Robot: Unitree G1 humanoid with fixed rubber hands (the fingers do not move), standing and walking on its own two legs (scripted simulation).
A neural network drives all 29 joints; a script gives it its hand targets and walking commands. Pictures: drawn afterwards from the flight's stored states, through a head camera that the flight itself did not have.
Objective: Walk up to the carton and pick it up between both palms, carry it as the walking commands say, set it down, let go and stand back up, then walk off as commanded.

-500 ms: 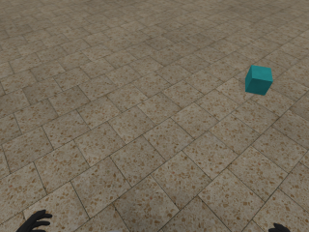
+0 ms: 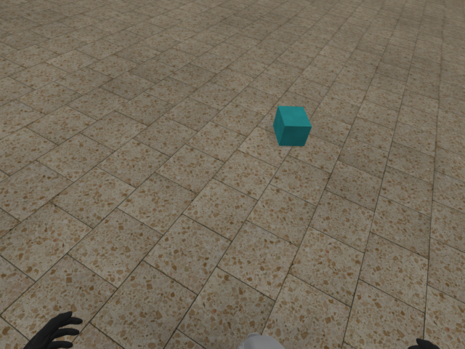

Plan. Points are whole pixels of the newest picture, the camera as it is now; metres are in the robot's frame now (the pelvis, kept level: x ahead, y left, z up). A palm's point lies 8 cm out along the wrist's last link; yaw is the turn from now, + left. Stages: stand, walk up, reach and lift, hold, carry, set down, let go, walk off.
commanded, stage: walk up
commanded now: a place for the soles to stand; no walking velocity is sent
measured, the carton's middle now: (291, 126) +1.54 -0.64 -0.69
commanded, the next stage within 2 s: none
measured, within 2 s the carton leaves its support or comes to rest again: neither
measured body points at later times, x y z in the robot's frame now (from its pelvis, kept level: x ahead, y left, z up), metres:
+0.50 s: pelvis +0.23 -0.05 +0.00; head +0.24 -0.06 +0.45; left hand +0.34 +0.27 -0.07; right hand +0.34 -0.39 -0.08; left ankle +0.34 +0.11 -0.69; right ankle +0.20 -0.13 -0.74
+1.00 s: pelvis +0.44 -0.09 -0.01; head +0.45 -0.09 +0.44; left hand +0.68 +0.15 -0.08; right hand +0.40 -0.45 -0.09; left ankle +0.42 +0.08 -0.73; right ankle +0.52 -0.21 -0.72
